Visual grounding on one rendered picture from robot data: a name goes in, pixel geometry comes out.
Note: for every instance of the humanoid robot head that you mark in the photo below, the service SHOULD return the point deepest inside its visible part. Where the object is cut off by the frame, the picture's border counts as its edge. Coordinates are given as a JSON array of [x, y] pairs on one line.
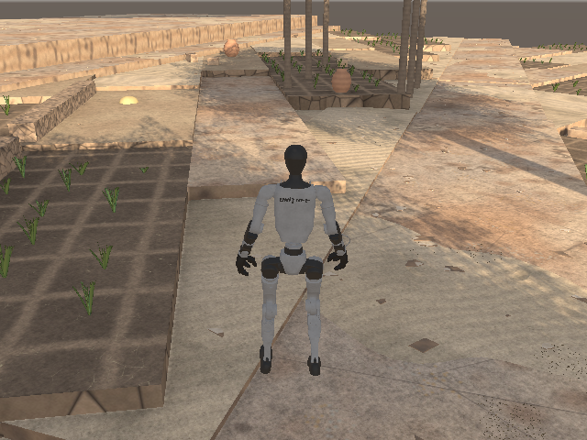
[[295, 159]]

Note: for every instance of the left robot upper arm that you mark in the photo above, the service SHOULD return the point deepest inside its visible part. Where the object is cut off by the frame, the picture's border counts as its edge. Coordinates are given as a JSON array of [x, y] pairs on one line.
[[266, 192]]

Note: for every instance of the right robot upper arm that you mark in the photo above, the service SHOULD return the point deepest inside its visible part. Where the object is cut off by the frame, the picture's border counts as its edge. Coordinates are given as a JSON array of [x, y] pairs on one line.
[[323, 194]]

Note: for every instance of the left robot hand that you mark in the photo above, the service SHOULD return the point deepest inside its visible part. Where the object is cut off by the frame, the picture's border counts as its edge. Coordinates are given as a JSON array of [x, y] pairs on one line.
[[242, 262]]

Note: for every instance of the robot right forearm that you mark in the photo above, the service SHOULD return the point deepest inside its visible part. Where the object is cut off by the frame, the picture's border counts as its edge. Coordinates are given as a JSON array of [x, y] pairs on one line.
[[337, 242]]

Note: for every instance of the robot left forearm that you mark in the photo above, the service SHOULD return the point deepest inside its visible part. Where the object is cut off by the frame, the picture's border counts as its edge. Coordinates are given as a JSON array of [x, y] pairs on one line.
[[247, 243]]

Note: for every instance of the left robot thigh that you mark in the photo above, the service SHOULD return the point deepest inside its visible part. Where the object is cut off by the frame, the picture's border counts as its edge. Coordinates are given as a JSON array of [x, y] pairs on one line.
[[270, 267]]

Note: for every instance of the right robot hand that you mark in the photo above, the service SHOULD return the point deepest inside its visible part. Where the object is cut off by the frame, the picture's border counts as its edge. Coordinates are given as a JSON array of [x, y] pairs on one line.
[[343, 260]]

